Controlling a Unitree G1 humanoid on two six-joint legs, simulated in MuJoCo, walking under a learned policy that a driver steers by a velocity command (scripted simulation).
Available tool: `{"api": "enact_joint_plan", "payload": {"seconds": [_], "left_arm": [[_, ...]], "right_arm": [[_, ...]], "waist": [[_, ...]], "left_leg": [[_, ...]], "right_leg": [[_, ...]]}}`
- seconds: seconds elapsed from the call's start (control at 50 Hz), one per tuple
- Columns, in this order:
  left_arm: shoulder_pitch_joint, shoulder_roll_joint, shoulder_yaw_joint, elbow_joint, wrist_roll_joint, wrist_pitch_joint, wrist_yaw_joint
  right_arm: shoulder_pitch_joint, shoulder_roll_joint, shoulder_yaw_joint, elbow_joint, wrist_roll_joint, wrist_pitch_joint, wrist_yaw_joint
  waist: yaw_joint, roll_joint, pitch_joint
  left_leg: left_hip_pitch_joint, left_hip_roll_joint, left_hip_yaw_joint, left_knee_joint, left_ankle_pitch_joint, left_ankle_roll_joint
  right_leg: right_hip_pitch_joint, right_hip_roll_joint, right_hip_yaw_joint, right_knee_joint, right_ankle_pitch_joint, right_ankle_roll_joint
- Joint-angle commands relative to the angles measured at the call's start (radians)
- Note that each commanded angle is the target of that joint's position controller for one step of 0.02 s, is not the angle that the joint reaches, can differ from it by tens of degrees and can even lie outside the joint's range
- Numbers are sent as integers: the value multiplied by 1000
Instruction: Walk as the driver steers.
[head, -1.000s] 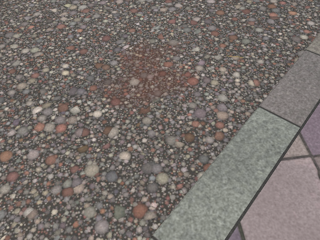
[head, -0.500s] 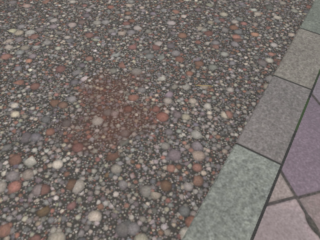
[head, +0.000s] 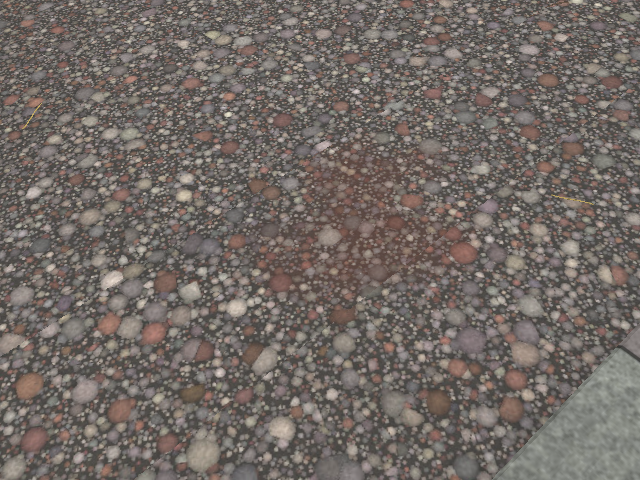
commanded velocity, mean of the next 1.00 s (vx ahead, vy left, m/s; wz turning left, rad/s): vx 0.41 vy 0.00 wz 0.59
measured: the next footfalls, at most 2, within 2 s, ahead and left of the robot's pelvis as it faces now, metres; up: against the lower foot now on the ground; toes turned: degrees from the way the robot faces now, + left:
left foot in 0.16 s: -0.04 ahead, +0.09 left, +0.00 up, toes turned +7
right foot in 0.62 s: +0.29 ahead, -0.04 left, +0.00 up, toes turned +24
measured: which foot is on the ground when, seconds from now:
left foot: up 0.00-0.14, down 0.16-0.62, up 0.64-1.00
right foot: down 0.00-0.16, up 0.18-0.60, down 0.62-1.00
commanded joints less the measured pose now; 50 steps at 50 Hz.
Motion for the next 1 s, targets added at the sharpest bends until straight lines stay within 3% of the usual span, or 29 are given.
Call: {"api": "enact_joint_plan", "payload": {"seconds": [0.02, 0.1, 0.12, 0.14, 0.16, 0.18, 0.2, 0.22, 0.24, 0.28, 0.3, 0.36, 0.48, 0.54, 0.58, 0.6, 0.62, 0.64, 0.66, 0.68, 0.7, 0.72, 0.74, 0.76, 0.8, 0.88, 0.92, 0.96, 1.0], "left_arm": [[-7, 180, 55, -61, 3, -9, -3], [-2, 234, 84, -58, 11, 13, -13], [-25, 231, 86, -62, 7, 23, -14], [-70, 205, 83, -69, 4, 32, -16], [-27, 125, 66, -50, -16, 31, -26], [-43, 45, 39, -102, -11, 27, -27], [-167, 141, 58, -161, -10, 8, -36], [-147, 183, 71, -147, -17, -9, -49], [-93, 193, 76, -104, -3, -16, -59], [-16, 197, 85, -47, 17, -12, -70], [-23, 180, 83, -47, 15, -9, -74], [-77, 142, 73, -59, 8, -7, -77], [-215, 138, 63, -94, 7, -35, -88], [-213, 148, 60, -107, 2, -53, -83], [-164, 166, 62, -93, -2, -64, -73], [-89, 170, 64, -74, -4, -70, -63], [25, 181, 71, -43, -1, -82, -47], [178, 268, 97, -20, 13, -99, -37], [298, 321, 119, -1, 10, -89, -33], [242, 251, 100, -3, 11, -88, -32], [161, 199, 85, -18, 18, -88, -32], [122, 155, 72, -12, 24, -89, -28], [121, 130, 63, 4, 20, -92, -24], [126, 125, 59, 18, 14, -102, -25], [137, 133, 61, 35, -3, -130, -35], [68, 116, 56, 55, -19, -156, -38], [70, 141, 63, 66, -16, -160, -36], [92, 162, 67, 81, -16, -158, -34], [122, 181, 71, 99, -18, -148, -31]], "right_arm": [[124, -57, -4, -42, -7, 4, 31], [177, -69, 5, -38, 7, -11, 59], [241, -56, 11, -14, 6, -16, 59], [336, -42, 14, 36, -2, -24, 50], [316, -42, 14, 54, -10, -32, 31], [223, -145, 10, -40, -6, -45, 17], [195, -201, -18, -40, -12, -41, -11], [132, -182, -11, -45, -13, -52, -28], [105, -169, -7, -44, -8, -72, -25], [139, -128, 2, -32, 0, -106, -12], [178, -109, 6, -16, 7, -118, -7], [271, -104, 0, 15, 10, -134, -4], [356, -110, -7, 40, -2, -147, -17], [340, -114, -13, 41, -3, -149, -30], [286, -138, -22, 30, -4, -150, -38], [238, -143, -24, 21, -3, -150, -35], [214, -145, -25, 21, 3, -154, -27], [251, -89, -13, 9, 36, -153, -8], [263, -42, 5, -18, 43, -150, -12], [180, -77, 5, -13, 11, -149, -21], [128, -86, 2, -5, 9, -149, -17], [93, -75, 3, -1, 3, -144, -7], [65, -67, 1, -7, -14, -135, 4], [44, -56, 2, -16, -23, -122, 18], [-1, -42, 4, -38, -19, -108, 41], [-112, -7, 21, -82, -21, -122, 75], [-138, -4, 28, -79, -17, -125, 90], [-173, -20, 27, -80, -21, -123, 91], [-183, -39, 22, -74, -35, -122, 82]], "waist": [[-20, -240, -173], [-42, -229, -148], [-80, -200, -122], [-132, -96, -48], [-115, 191, 36], [-50, 206, 73], [-72, 135, 146], [-17, 127, 172], [9, 115, 140], [7, 78, 63], [-2, 58, 42], [-40, 74, 28], [-104, 110, 21], [-88, 122, 12], [-60, 115, 7], [-18, 108, -18], [42, 69, -75], [91, -124, -225], [132, -330, -401], [103, -236, -264], [80, -126, -140], [64, -72, -69], [52, -81, -26], [42, -121, -14], [31, -159, -18], [-7, -159, -8], [0, -148, -24], [4, -104, 9], [5, -63, 30]], "left_leg": [[129, 13, 65, -172, -28, 34], [378, -9, 142, -456, -114, 140], [457, -11, 165, -602, -49, 172], [534, -14, 139, -792, -24, 203], [519, 137, -152, -936, -195, 220], [397, 402, -591, -1019, -444, 273], [242, 418, -682, -1151, -586, 335], [211, 368, -602, -1162, -454, 303], [244, 299, -483, -1132, -271, 269], [315, 221, -364, -1088, -80, 245], [354, 213, -351, -1075, -30, 244], [438, 207, -345, -1051, 60, 259], [506, 211, -359, -936, 334, 282], [531, 227, -410, -842, 503, 264], [521, 215, -422, -790, 576, 235], [456, 193, -406, -729, 671, 214], [383, 145, -379, -580, 761, 194], [156, 29, -270, -271, 629, 125], [-105, -87, -153, 5, 62, 98], [-192, -20, -139, 72, -39, 118], [-198, 30, -126, 47, 30, 121], [-199, 69, -110, 3, 69, 120], [-188, 84, -93, -35, 81, 117], [-181, 89, -67, -58, 94, 110], [-214, 86, -38, -83, 191, 107], [-108, 81, 13, -421, 536, 100], [44, 68, 45, -565, 672, 114], [61, 81, 44, -610, 702, 135], [41, 82, 52, -649, 632, 156]], "right_leg": [[55, -225, 215, -279, -470, -114], [-53, -238, 145, -317, -535, -43], [-94, -209, 93, -284, -528, -8], [-193, -141, -1, -129, -523, 44], [-359, -41, -103, 265, -562, 60], [-548, 23, 5, 448, -446, 91], [-572, -7, 121, 431, -296, 104], [-516, -17, 137, 450, -176, 112], [-456, -14, 130, 455, -103, 120], [-386, -1, 104, 481, -46, 115], [-388, 3, 104, 483, -34, 109], [-421, 7, 99, 437, -13, 108], [-366, 30, 93, 265, -24, 104], [-297, 19, 146, 185, -43, 77], [-207, 32, 148, 116, -52, 62], [-59, 58, 129, 73, -92, 47], [142, 78, 115, 23, -86, 28], [497, -79, 305, -21, -147, -44], [745, -301, 664, -102, -422, -125], [605, -337, 702, -174, -481, -98], [476, -313, 601, -190, -389, -87], [406, -281, 495, -196, -245, -85], [345, -249, 409, -212, -135, -76], [313, -224, 336, -236, -84, -73], [326, -207, 250, -271, 22, -85], [231, -133, 48, -289, 38, -54], [178, -135, -2, -300, 21, -37], [209, -172, -16, -305, 24, -35], [298, -193, -49, -235, 158, -37]]}}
